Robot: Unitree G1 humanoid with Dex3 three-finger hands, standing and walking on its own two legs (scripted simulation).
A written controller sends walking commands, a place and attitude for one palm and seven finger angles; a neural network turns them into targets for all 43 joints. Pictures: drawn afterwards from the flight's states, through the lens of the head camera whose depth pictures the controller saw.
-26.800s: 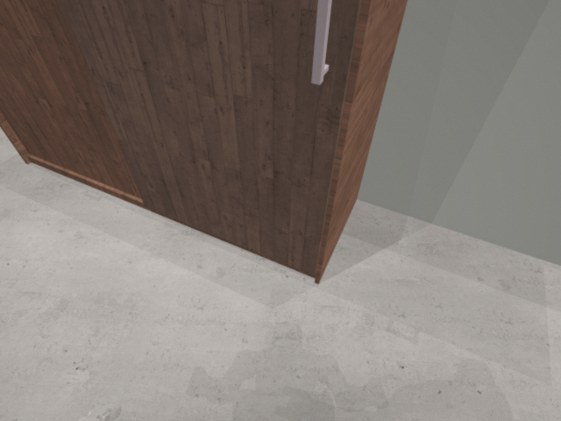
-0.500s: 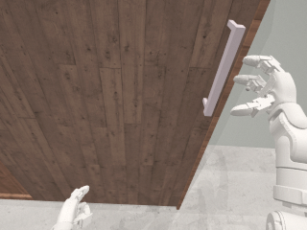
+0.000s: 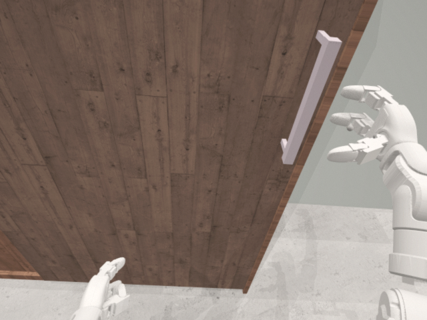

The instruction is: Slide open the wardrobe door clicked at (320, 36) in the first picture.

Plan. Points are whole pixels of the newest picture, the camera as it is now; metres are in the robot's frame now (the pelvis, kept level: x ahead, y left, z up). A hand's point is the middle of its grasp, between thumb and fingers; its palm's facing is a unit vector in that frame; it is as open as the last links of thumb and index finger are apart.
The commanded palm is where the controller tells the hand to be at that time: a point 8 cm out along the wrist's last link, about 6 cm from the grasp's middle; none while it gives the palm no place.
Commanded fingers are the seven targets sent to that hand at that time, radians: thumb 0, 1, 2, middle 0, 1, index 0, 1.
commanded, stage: move the hooked fingers beside the handle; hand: right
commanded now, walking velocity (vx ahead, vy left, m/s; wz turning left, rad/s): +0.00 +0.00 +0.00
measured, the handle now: (303, 104) +0.44 -0.13 +0.24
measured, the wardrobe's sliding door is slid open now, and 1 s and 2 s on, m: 0.00 0.00 0.00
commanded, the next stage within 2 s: feel for the door with the fingertips in 0.08 s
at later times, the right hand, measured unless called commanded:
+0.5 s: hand (322, 126) +0.37 -0.15 +0.25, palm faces -0.02 +1.00 +0.01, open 14.1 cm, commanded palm +0.34 -0.20 +0.25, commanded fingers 0.00 0.50 -0.30 0.30 1.20 0.30 1.20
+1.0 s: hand (318, 115) +0.39 -0.15 +0.25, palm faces +0.01 +1.00 -0.01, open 14.0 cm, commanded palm +0.37 -0.21 +0.25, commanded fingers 0.00 0.50 -0.30 0.30 1.20 0.30 1.20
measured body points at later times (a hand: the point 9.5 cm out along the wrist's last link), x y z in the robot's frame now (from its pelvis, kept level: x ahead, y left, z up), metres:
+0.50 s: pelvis +0.00 +0.00 +0.00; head -0.04 +0.03 +0.45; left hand +0.18 +0.22 -0.08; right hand +0.36 -0.20 +0.25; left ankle -0.01 +0.09 -0.74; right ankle -0.03 -0.10 -0.74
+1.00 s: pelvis +0.00 +0.00 +0.00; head -0.02 +0.02 +0.45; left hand +0.17 +0.24 -0.09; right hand +0.39 -0.20 +0.25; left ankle -0.01 +0.09 -0.74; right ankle -0.03 -0.10 -0.74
